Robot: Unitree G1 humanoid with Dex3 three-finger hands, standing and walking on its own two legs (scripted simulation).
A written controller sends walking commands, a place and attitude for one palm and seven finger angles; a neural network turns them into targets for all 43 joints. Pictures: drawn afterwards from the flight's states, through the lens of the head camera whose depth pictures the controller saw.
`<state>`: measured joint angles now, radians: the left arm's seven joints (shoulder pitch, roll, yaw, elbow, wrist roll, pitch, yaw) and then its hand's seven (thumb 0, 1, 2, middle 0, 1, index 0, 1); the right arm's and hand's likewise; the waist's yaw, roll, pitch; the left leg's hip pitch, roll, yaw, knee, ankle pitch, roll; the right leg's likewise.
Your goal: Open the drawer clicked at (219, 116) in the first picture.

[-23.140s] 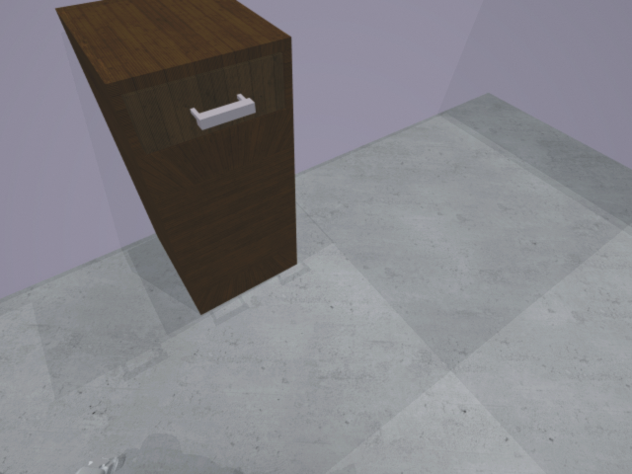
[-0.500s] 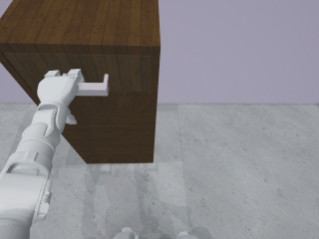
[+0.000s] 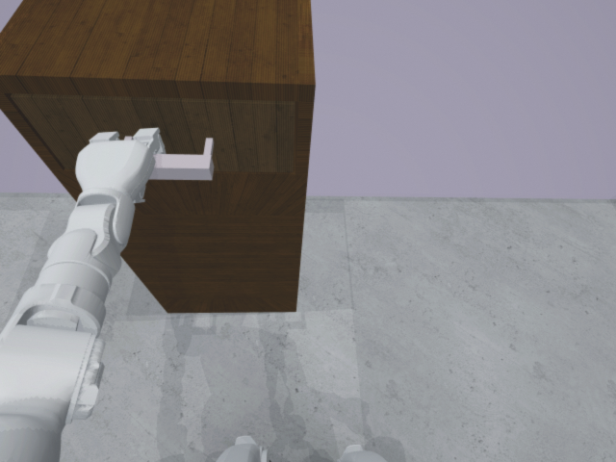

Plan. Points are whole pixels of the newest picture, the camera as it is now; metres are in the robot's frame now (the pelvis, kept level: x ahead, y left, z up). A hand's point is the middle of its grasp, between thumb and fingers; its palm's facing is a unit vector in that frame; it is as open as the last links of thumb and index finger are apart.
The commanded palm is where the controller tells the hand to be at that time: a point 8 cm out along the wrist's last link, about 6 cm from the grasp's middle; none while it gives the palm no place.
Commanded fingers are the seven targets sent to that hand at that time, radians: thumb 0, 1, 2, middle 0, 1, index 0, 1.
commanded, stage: pull the drawer open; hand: left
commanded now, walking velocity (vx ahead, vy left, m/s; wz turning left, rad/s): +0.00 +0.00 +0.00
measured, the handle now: (166, 155) +0.52 +0.19 +0.05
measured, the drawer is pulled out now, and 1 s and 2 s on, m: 0.00 0.10 0.24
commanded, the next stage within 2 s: none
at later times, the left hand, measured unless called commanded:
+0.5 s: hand (127, 217) +0.44 +0.23 +0.02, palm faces -0.04 -0.08 -1.00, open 5.6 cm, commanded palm +0.40 +0.23 +0.08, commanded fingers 0.00 0.90 0.90 -0.40 -1.35 -0.40 -1.35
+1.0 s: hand (117, 258) +0.37 +0.23 +0.02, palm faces -0.02 -0.08 -1.00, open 5.6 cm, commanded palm +0.34 +0.23 +0.08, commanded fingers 0.00 0.90 0.90 -0.40 -1.35 -0.40 -1.35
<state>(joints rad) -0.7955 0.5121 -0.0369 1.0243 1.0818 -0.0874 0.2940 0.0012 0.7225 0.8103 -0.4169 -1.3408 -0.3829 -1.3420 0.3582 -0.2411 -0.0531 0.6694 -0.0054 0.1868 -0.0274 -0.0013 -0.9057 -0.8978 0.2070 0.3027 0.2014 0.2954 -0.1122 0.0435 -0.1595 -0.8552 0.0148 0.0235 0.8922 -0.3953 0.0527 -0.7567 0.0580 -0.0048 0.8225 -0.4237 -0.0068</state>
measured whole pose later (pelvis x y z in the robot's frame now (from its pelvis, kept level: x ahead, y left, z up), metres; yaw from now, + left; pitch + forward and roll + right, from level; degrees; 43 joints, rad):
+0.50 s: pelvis +0.02 +0.00 +0.01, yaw -1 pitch +18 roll -2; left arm -0.50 0.46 -0.02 0.76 1.05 -0.09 0.29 0.01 0.72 0.81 -0.42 -1.34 -0.40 -1.35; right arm 0.32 -0.23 -0.07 0.65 0.00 0.21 -0.01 0.00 -0.91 -0.90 0.21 0.30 0.20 0.30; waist -0.06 0.05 -0.18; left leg -0.74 0.01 0.05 0.83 -0.41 0.05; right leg -0.65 0.06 0.02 0.77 -0.43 -0.01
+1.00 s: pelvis +0.02 -0.01 +0.01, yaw +1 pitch +14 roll -1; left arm -0.26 0.43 -0.04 0.50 1.02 -0.06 0.28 0.01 0.73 0.82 -0.42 -1.34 -0.40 -1.35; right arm 0.23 -0.24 -0.05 0.60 0.01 0.20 -0.02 0.00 -0.91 -0.90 0.21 0.30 0.20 0.30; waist -0.02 0.05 -0.15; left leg -0.66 0.01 0.03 0.81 -0.40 0.04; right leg -0.57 0.05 0.00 0.76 -0.44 -0.02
